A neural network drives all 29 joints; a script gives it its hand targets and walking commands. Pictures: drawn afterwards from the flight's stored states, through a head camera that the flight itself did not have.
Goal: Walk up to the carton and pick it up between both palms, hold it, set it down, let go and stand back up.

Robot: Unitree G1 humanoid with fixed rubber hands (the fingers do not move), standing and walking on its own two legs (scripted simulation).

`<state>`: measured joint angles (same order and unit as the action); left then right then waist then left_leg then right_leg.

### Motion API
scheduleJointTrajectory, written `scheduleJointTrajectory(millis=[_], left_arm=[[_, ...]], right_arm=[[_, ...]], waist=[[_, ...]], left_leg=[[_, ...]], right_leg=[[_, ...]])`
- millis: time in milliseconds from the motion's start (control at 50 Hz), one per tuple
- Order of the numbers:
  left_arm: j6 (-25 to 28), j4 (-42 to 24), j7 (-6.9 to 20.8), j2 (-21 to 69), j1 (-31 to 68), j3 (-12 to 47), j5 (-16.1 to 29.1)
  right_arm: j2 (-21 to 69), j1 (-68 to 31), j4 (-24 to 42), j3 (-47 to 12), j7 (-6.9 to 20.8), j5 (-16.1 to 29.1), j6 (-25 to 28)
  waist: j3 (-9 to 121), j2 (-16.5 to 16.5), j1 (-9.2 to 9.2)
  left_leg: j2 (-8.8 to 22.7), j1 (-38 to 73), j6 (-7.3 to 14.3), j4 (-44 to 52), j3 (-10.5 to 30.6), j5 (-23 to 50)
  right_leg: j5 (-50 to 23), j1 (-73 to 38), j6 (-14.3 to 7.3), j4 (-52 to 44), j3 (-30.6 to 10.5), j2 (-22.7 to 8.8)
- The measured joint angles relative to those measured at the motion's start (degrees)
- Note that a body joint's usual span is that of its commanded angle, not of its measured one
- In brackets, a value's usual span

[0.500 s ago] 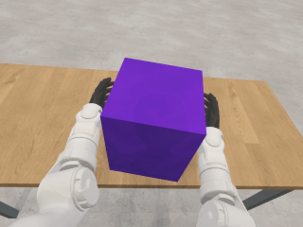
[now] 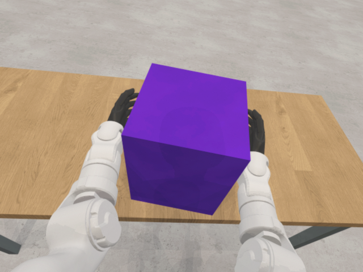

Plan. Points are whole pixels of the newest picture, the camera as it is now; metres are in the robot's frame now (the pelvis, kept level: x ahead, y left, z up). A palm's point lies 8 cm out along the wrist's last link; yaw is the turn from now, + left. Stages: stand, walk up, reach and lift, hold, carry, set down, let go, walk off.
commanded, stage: set down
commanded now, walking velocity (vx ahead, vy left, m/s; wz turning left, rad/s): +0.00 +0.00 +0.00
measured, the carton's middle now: (184, 144) +0.41 -0.07 +0.04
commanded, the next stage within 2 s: none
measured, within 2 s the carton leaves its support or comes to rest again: neither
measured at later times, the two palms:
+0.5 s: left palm (120, 123) +0.46 +0.07 +0.07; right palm (249, 148) +0.37 -0.22 +0.06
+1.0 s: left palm (102, 118) +0.47 +0.11 +0.08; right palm (256, 143) +0.37 -0.24 +0.07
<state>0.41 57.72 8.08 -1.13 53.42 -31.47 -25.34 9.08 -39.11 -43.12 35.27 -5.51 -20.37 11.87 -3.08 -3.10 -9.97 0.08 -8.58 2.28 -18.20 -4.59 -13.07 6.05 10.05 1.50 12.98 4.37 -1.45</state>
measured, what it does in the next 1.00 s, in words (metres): stands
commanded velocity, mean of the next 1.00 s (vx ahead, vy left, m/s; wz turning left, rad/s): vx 0.00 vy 0.00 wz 0.00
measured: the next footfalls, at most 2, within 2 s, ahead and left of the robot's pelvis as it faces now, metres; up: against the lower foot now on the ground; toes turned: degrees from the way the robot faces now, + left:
none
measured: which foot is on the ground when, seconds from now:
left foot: down 0.00-1.00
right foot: down 0.00-1.00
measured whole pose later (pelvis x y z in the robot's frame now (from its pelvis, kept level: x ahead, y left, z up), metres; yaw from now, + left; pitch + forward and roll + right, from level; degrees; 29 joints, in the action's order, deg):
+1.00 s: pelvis -0.01 +0.01 -0.02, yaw -3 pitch +17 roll -4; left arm 8.7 80.7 -0.9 -17.3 60.4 5.4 8.1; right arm -6.5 -52.4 -76.4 8.0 -11.5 13.1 16.8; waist 11.9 0.3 -10.8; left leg 1.9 -32.0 -0.2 -33.6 -1.3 -18.3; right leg 7.1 31.0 1.3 21.2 2.9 0.8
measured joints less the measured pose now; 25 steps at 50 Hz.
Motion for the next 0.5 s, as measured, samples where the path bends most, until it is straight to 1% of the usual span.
scheduleJointTrajectory(millis=[200, 320, 440, 500], left_arm=[[0.35, -1.10, 0.91, 0.27, 0.20, -0.68, -0.74], [1.09, -0.67, 0.74, -0.02, 0.23, -0.15, -0.65], [1.91, 1.13, -0.95, -1.68, 0.35, 2.61, 0.95], [2.98, 3.58, -2.45, -3.25, 0.30, 5.64, 3.56]], right_arm=[[0.24, -0.16, 0.27, 0.40, -0.28, -0.61, 1.07], [-0.22, -0.31, -0.93, 0.02, -0.76, -0.55, 2.00], [-2.20, -1.79, -5.41, -1.90, -1.60, 1.33, 2.46], [-3.35, -2.00, -8.53, -4.29, -2.54, 3.42, 3.25]], waist=[[-0.87, -0.13, 0.68], [-0.80, -0.29, 0.85], [-1.02, -0.11, 0.64], [0.25, 0.29, 0.35]], left_leg=[[0.11, 0.13, -0.13, 0.35, -0.25, 0.25], [0.21, -0.41, -0.23, 0.17, -0.31, 0.17], [0.45, -1.16, -0.28, -0.56, -0.64, -0.38], [0.59, -3.03, -0.26, -1.24, -0.83, -0.74]], right_leg=[[-0.14, 0.15, -0.17, 0.01, -0.09, 0.10], [-0.05, 0.78, -0.25, 0.28, -0.06, 0.17], [0.32, 1.67, -0.31, 0.94, -0.35, 0.36], [0.51, 3.57, -0.30, 1.48, -0.52, 0.46]])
